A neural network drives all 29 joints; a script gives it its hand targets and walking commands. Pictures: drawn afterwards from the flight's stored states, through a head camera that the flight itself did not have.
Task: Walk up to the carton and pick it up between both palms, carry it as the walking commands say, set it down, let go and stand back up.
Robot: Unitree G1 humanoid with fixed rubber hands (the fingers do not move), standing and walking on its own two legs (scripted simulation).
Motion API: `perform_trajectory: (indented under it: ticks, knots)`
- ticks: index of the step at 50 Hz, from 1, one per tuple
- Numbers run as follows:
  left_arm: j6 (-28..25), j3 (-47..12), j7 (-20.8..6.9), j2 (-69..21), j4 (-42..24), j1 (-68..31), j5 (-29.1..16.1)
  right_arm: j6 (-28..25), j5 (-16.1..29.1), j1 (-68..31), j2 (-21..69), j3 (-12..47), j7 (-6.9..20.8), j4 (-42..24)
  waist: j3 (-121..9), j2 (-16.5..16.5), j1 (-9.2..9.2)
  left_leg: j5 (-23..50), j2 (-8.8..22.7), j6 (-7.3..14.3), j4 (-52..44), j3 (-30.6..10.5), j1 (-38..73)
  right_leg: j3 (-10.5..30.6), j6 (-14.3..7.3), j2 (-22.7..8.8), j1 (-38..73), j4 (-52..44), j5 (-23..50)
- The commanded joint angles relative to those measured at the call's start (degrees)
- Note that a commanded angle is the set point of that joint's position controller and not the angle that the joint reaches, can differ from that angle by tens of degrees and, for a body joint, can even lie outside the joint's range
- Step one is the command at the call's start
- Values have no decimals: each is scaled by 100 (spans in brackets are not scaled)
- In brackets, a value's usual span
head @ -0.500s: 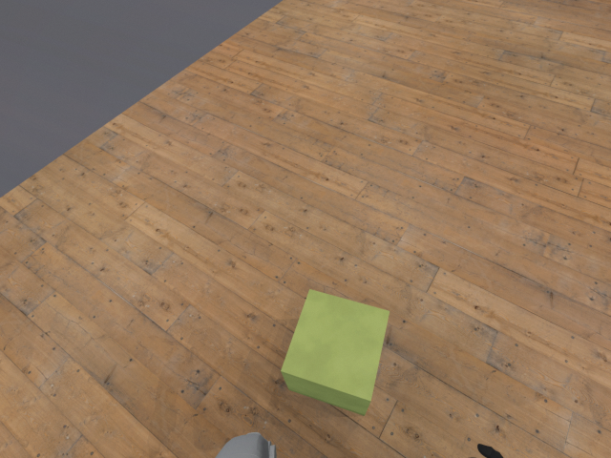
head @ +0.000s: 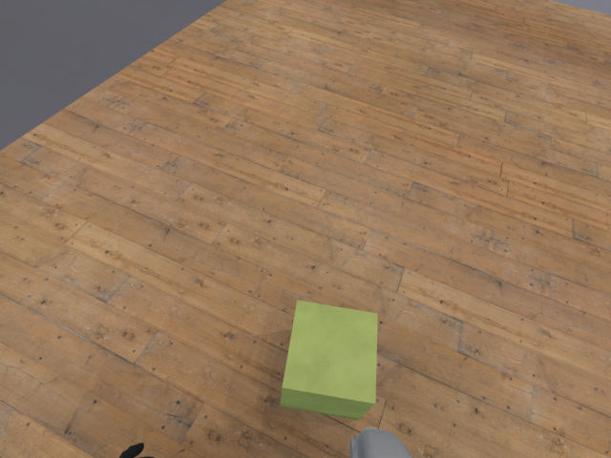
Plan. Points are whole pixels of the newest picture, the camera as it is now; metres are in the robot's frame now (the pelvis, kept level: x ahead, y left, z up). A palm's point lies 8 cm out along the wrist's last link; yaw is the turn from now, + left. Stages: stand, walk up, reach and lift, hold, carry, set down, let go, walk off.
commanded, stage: walk up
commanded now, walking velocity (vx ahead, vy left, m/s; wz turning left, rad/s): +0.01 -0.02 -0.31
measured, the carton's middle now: (328, 360) +0.44 -0.10 -0.66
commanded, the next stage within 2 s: stand in 1.56 s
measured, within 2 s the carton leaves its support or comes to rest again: neither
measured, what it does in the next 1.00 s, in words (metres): steps on the spot: right foot, then left foot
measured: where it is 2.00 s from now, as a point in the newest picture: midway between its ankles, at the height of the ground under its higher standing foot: outside the picture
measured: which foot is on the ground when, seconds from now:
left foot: down 0.00-0.34, up 0.36-0.76, down 0.78-1.00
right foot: up 0.00-0.32, down 0.34-0.78, up 0.80-1.00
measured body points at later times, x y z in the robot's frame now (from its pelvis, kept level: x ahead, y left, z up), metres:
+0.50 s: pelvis -0.01 -0.10 +0.00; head +0.03 -0.12 +0.45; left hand +0.07 +0.17 -0.13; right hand +0.03 -0.36 -0.16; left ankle -0.04 +0.03 -0.69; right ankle +0.00 -0.22 -0.74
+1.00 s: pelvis -0.02 -0.04 +0.00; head +0.01 -0.02 +0.45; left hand +0.07 +0.21 -0.15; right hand +0.00 -0.31 -0.13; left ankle -0.01 +0.05 -0.74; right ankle -0.05 -0.20 -0.70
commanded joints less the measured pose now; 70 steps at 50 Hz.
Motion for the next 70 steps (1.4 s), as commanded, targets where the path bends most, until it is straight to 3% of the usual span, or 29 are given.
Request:
perform_trajectory:
  ticks: [1, 4, 7, 11, 13, 14, 15, 16, 17, 18, 19, 21, 25, 31, 33, 35, 36, 37, 38, 39, 42, 45, 47, 52, 55, 57, 58, 62, 70]
  knots:
    - [69, 90, -157, 280, -376, -95, 208, -145, -194, 629, -836, -299, -97, -108, -269, 717, -191, 2934, 1952, 404, -878, -1108, 1644, 4, 10, -110, -721, -551, 276]
    - [44, 70, -206, 285, -468, -182, 194, -136, -208, 517, -923, -343, -61, -169, -261, 842, -203, 2292, 2022, 651, -940, -1012, 1581, -1, 21, -173, -631, -898, 239]
    - [5, 46, -254, 293, -490, -178, 175, -130, -217, 405, -996, -383, -13, -207, -287, 1023, -224, 1893, 2001, 665, -966, -834, 1354, -65, -5, -172, -252, -1363, 321]
    - [-91, 25, -265, 334, -359, 154, 152, -81, -205, 111, -1093, -438, 58, -269, -504, 1284, -149, 1784, 1891, 537, -745, -549, 1194, -221, -80, -65, 499, -2238, 396]
    - [-177, 20, -243, 380, -173, 533, 158, -17, -169, -99, -1160, -468, 92, -297, -664, 1163, 41, 1580, 1716, 297, -310, -332, 1174, -389, -157, 63, 1106, -3304, 1024]
    - [-244, 63, -217, 524, -25, 805, 190, 24, -156, -56, -1109, -461, 104, -304, -816, 895, 122, 1312, 1432, 69, 243, -212, 1039, -225, -250, 112, 1607, -3896, 1443]
    - [-312, 145, -183, 908, 25, 892, 237, 64, -122, 83, -938, -419, 121, -352, -751, -21, 113, 458, 903, -177, 1004, -54, 341, 675, -482, -391, 2077, -4109, 2625]
    - [-362, 254, -140, 1392, 7, 1040, 253, 111, -114, -79, -580, -314, 135, -541, -559, -1364, 210, -1760, 161, -426, 1905, -15, -1018, 2137, -958, -1282, 2488, -4208, 3822]
    - [-353, 266, -95, 1392, 21, 1106, 266, 187, -141, -197, -497, -302, 126, -597, -191, -1443, 226, -2244, 98, -469, 2363, -465, -1229, 2517, -1292, -1522, 1979, -4404, 3678]
    - [-334, 204, -61, 1062, 12, 964, 257, 224, -173, -300, -514, -321, 168, -550, 76, -993, 169, -1760, 168, -419, 2518, -832, -938, 2193, -1192, -1323, 1397, -4687, 2494]
    - [-385, 219, -21, 1081, -126, 681, 289, 260, -207, -260, -585, -318, 167, -485, 320, -856, 100, -1442, 119, -454, 2530, -900, -1036, 2161, -1198, -1248, 1236, -4774, 2192]
    - [-475, 155, 5, 826, -249, 686, 284, 327, -171, -27, -504, -300, 175, -205, 86, -508, 81, -922, 88, -481, 2594, -1013, -1126, 2073, -1080, -1127, 1743, -4752, 2556]
    - [-505, 200, 97, 875, -75, 1301, 271, 416, -228, -200, -608, -322, 219, -225, -401, -608, 243, -615, -36, -520, 2821, -1211, -1411, 2427, -993, -1403, 2683, -4569, 3184]
    - [-419, 209, 156, 828, -184, 1205, 290, 358, -158, -332, -422, -208, 228, -251, -255, -861, 295, -905, -180, -519, 1797, -1060, -954, 2126, -1132, -1223, 2446, -4722, 2581]
    - [-376, 135, 109, 732, -265, 871, 270, 273, -87, -134, -282, -114, 192, -196, -293, -1008, 138, -960, -245, -458, 928, -877, -130, 1714, -1154, -979, 2010, -4699, 2740]
    - [-309, 89, 51, 657, -244, 705, 163, 109, -16, 414, -183, -45, 116, -34, -440, -968, -157, 188, -368, -448, -746, -547, 873, 1145, -912, -521, 1868, -4185, 3134]
    - [-294, 103, 36, 587, -224, 772, 130, 50, -23, 634, -276, -79, 72, 82, -583, -805, -200, 831, -187, -449, -1090, -582, 1395, 1026, -726, -384, 1681, -3952, 2826]
    - [-291, 113, 24, 401, -258, 867, 126, 20, -62, 855, -504, -168, 43, 169, -760, -284, -238, 973, 318, -362, -1104, -1005, 1819, 862, -582, -151, 1258, -3590, 2034]
    - [-273, 65, 9, 75, -377, 845, 160, -11, -152, 972, -975, -270, 29, 149, -702, 1203, -282, 1082, 1505, -118, -1567, -2393, 1912, 379, -369, 473, 448, -2711, 296]
    - [-197, 100, 22, 260, -440, 679, 208, -14, -162, 668, -1164, -293, 55, 31, -329, 1238, -153, 347, 1924, 165, -1859, -2543, 908, 463, -229, 376, 574, -2035, -178]
    - [-89, 42, -69, 161, -190, 928, 164, -58, -175, -129, -514, -137, 102, -256, 276, 1047, 237, -79, 1320, 282, -2030, -1634, 318, 351, -181, 270, 718, -1364, 264]
    - [-114, 88, -64, 242, -31, 1181, 210, -122, -192, 220, -572, -187, 45, -216, -113, 824, 173, 2173, 1216, 209, -1324, -1110, 1096, 171, -78, 239, 501, -1445, 105]
    - [-126, 60, -41, 177, -80, 1031, 199, -123, -194, 476, -600, -213, 23, -114, -279, 875, 44, 2845, 1189, 276, -1100, -993, 1295, 63, -75, 265, 567, -1669, 10]
    - [-159, -32, -22, 47, -255, 727, 174, -60, -211, 559, -669, -243, 19, 8, -287, 1060, -145, 2564, 1298, 550, -1079, -1261, 1185, 0, -114, 276, 1014, -2602, -92]
    - [-290, -89, -4, -23, -106, 1137, 155, -1, -157, 282, -647, -235, 41, -40, -433, 868, 90, 2030, 1014, 356, -805, -1056, 1159, -128, -193, 364, 1726, -4109, 1000]
    - [-394, -55, 25, 303, -23, 1224, 193, 10, -88, 311, -345, -168, 75, -99, -570, 123, 8, 1075, 439, -4, -474, -745, 810, 511, -414, -190, 2260, -4123, 2969]
    - [-422, -36, 23, 424, -21, 1185, 164, 17, -75, 376, -266, -156, 86, -99, -485, -252, -50, 432, 193, -100, -470, -669, 526, 842, -543, -418, 2347, -4124, 3394]
    - [-464, -33, 5, 330, -136, 847, 177, 26, -84, 559, -277, -109, 101, 56, -4, -520, -128, 390, 161, -199, -831, -843, 582, 980, -621, -460, 1979, -4380, 2645]
    - [-470, -51, -14, 228, -148, 1012, 155, -3, -92, 517, -350, -118, 100, 110, -76, -210, -67, 387, 274, -232, -896, -841, 777, 931, -538, -254, 1708, -4454, 1964]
